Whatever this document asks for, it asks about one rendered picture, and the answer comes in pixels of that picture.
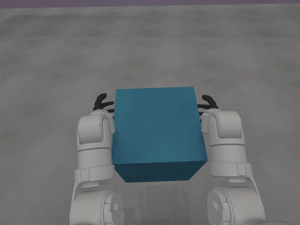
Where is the carton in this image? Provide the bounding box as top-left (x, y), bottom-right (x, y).
top-left (112, 86), bottom-right (208, 183)

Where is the robot right upper arm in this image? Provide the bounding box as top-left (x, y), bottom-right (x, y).
top-left (207, 186), bottom-right (293, 225)

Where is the robot left upper arm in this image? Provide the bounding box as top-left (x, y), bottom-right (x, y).
top-left (69, 188), bottom-right (125, 225)

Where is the robot right forearm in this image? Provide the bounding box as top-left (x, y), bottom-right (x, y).
top-left (201, 108), bottom-right (265, 217)

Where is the robot left hand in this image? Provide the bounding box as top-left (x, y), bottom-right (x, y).
top-left (93, 93), bottom-right (114, 120)

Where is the robot right hand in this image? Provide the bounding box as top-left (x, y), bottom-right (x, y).
top-left (197, 95), bottom-right (218, 122)

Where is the robot left forearm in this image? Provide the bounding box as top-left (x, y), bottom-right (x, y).
top-left (69, 109), bottom-right (115, 224)

